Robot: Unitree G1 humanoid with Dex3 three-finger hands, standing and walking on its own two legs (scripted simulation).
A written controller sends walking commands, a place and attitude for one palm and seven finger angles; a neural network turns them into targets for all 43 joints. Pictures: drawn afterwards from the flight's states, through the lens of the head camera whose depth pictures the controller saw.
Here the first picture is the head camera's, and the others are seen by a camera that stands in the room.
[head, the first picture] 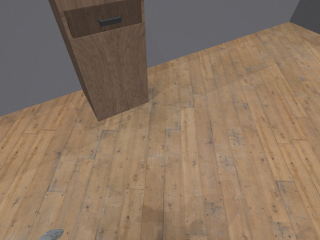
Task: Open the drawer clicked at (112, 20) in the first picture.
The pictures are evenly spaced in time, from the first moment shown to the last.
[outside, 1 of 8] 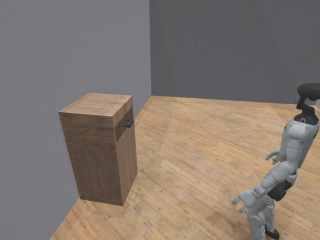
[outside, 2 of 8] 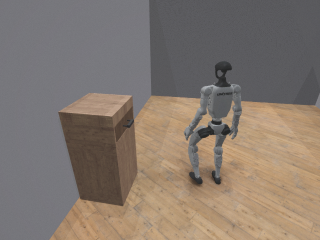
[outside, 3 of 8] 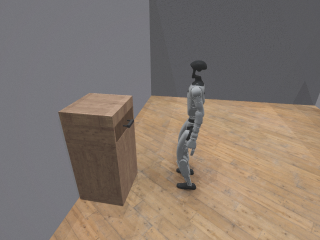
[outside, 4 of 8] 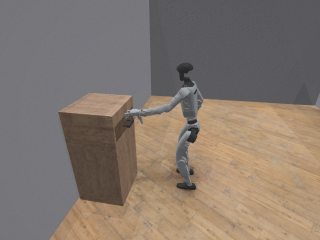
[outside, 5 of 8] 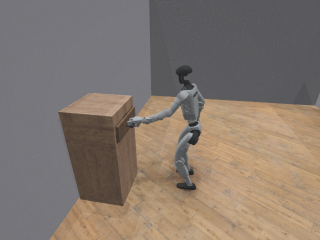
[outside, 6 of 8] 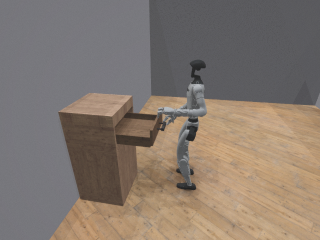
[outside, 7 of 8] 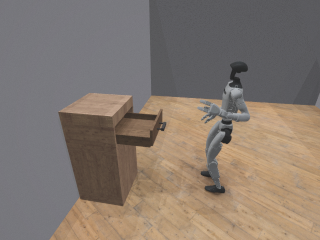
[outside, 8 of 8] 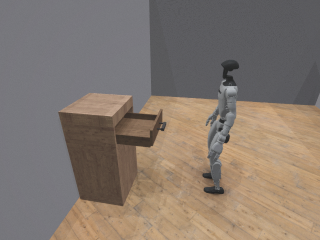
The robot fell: no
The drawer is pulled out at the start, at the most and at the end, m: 0.00 0.30 0.30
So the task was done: yes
